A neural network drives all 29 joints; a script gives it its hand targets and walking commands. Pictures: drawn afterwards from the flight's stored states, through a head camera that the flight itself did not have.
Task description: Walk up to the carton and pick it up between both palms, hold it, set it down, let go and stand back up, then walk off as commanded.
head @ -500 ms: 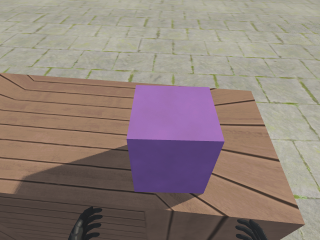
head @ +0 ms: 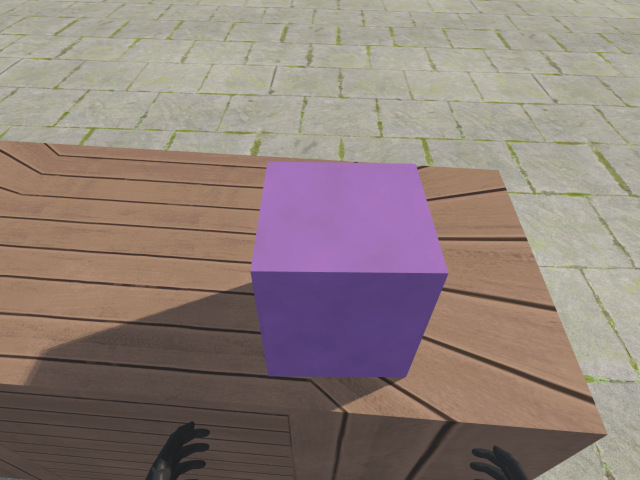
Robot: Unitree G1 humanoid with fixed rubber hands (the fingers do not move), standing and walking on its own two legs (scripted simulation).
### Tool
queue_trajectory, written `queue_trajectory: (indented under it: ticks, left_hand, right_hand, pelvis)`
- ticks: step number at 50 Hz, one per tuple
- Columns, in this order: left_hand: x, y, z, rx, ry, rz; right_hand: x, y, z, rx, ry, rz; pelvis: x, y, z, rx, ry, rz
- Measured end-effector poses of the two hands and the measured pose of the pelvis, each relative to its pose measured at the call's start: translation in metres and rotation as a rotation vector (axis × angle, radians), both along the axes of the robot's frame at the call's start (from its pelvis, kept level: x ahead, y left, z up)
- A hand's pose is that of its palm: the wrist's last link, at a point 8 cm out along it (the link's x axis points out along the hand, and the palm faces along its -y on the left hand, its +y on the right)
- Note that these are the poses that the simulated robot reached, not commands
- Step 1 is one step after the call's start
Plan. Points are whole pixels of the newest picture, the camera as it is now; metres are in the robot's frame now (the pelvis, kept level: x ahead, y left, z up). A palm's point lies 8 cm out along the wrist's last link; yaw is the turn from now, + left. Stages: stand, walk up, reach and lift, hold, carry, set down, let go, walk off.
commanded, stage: let go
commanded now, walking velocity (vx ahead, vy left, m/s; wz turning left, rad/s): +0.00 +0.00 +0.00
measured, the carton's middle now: (339, 273) +0.41 +0.02 +0.03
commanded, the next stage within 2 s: stand in 0.48 s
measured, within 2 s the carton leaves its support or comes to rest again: neither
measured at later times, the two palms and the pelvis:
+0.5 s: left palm out of the picture +0.15 +0.22 -0.09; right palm out of the picture +0.14 -0.22 -0.10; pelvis +0.00 -0.01 +0.00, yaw +0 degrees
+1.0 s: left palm out of the picture +0.03 +0.30 -0.12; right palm out of the picture +0.06 -0.29 -0.12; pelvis +0.00 +0.00 +0.00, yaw +2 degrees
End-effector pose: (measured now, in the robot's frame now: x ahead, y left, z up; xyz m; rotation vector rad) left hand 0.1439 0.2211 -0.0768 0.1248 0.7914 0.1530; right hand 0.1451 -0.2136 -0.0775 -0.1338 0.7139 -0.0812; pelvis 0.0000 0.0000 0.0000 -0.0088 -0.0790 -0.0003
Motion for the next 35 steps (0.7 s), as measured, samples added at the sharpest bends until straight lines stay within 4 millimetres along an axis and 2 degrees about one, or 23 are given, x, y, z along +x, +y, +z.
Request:
queue_trajectory:
  ticks: [16, 25, 29, 35]
  left_hand:
    - [0.004, -0.001, -0.01, 0.001, 0.067, -0.022]
    - [0.003, 0.0, -0.014, 0.018, 0.08, -0.032]
    - [-0.008, 0.018, -0.023, 0.068, 0.105, -0.038]
    - [-0.046, 0.054, -0.036, 0.128, 0.233, 0.004]
  right_hand:
    - [0.003, -0.004, -0.011, -0.017, 0.038, 0.012]
    - [-0.003, -0.007, -0.018, -0.031, 0.078, 0.029]
    - [-0.013, -0.025, -0.028, -0.078, 0.192, 0.028]
    - [-0.037, -0.062, -0.034, -0.158, 0.313, -0.017]
  pelvis:
    - [0.002, -0.004, -0.001, 0.003, 0.001, 0.004]
    - [0.004, -0.007, -0.002, 0.006, 0.007, 0.003]
    - [0.006, -0.008, -0.005, 0.008, 0.034, 0.012]
    - [0.006, -0.007, -0.007, 0.002, 0.036, 0.026]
